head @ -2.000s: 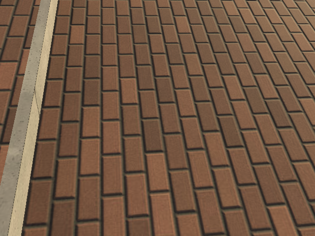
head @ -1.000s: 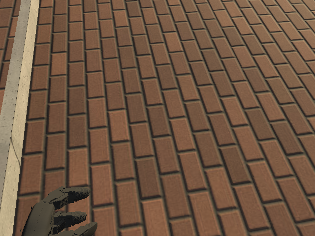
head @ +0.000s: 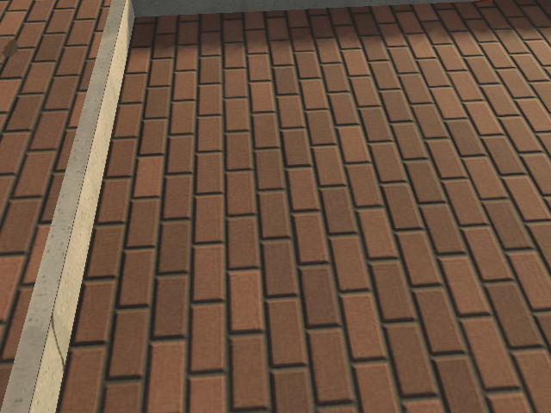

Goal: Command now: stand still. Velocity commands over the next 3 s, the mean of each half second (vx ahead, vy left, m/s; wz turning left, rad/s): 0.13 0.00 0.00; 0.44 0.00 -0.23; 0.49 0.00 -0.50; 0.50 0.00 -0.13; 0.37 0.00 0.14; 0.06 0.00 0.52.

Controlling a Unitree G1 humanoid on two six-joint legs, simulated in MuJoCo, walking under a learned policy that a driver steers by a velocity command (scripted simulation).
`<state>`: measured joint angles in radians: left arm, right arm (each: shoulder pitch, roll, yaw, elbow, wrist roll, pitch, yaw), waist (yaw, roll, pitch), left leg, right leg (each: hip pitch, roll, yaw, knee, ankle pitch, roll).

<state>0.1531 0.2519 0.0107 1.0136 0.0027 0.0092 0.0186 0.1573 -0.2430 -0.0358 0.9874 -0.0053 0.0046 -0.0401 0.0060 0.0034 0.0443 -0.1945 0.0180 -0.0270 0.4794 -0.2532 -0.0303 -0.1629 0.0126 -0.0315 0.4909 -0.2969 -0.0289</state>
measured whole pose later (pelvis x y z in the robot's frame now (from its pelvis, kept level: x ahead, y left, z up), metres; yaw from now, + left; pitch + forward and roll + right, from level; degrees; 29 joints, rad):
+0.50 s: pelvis +0.04 +0.03 +0.00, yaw +0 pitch +0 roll -1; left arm 0.33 0.28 0.05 1.06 -0.03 -0.04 0.02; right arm 0.18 -0.25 -0.05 1.06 0.03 -0.08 0.00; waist 0.03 -0.03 -0.01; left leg -0.33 0.05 0.05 0.62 -0.32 0.02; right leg -0.09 -0.01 -0.01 0.38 -0.30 -0.02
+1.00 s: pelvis +0.26 +0.04 -0.02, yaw -9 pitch +2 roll +0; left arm 0.00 0.22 0.04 0.84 -0.03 -0.06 -0.07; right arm 0.41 -0.23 -0.04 1.07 0.00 -0.08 -0.03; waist -0.06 -0.01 0.04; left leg 0.20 0.01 0.20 0.22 -0.43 -0.02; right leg -0.61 -0.02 -0.07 0.61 -0.04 -0.11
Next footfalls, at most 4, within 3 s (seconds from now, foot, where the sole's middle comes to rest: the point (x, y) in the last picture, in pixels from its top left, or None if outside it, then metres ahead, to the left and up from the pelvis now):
0.54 left None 0.11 0.16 -0.77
1.04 right None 0.45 -0.09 -0.77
1.52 left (287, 311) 0.79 0.01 -0.77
2.04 right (407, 270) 0.92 -0.33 -0.77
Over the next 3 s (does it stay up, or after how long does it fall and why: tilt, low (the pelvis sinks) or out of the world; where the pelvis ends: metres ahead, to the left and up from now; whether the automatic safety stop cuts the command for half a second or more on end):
stays up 1.09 -0.33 -0.01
